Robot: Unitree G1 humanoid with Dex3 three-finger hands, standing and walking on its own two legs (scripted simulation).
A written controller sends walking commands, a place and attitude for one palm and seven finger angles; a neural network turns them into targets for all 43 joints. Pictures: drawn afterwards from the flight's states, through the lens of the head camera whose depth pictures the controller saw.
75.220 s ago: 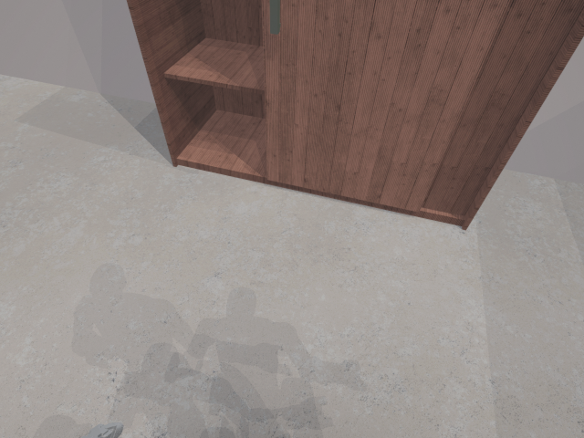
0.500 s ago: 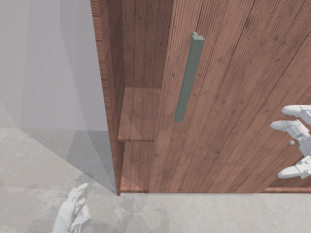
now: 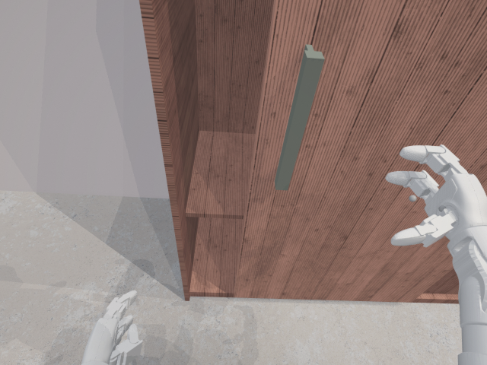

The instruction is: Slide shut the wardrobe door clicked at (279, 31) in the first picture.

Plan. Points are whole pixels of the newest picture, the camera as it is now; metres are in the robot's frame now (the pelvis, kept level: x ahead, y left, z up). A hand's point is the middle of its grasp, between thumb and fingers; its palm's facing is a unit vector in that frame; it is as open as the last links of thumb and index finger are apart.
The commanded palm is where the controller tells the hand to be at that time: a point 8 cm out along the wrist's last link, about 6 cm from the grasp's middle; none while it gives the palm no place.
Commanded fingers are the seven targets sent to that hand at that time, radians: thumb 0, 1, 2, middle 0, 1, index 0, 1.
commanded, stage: move the hooked fingers beside the handle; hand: right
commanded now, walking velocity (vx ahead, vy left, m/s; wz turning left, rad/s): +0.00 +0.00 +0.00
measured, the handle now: (293, 126) +0.51 -0.06 +0.16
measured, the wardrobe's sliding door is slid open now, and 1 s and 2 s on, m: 0.18 0.18 0.18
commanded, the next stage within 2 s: none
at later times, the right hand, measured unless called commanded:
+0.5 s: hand (368, 172) +0.38 -0.17 +0.17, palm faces -0.02 +1.00 -0.01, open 14.0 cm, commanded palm +0.35 -0.23 +0.17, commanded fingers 0.00 0.50 -0.30 0.30 1.20 0.30 1.20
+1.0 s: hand (337, 145) +0.42 -0.13 +0.18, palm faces -0.04 +1.00 -0.01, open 14.0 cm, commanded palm +0.41 -0.18 +0.16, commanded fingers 0.00 0.50 -0.30 0.30 1.20 0.30 1.20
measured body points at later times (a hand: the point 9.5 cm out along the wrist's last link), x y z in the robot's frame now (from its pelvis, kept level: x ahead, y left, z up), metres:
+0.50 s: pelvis +0.00 +0.00 +0.00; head -0.01 +0.02 +0.45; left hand +0.15 +0.24 -0.10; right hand +0.37 -0.22 +0.17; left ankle -0.04 +0.11 -0.73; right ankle +0.03 -0.12 -0.73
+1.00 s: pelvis +0.00 +0.00 +0.00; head +0.00 +0.02 +0.45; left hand +0.10 +0.26 -0.12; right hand +0.42 -0.18 +0.18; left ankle -0.04 +0.11 -0.73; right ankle +0.03 -0.12 -0.73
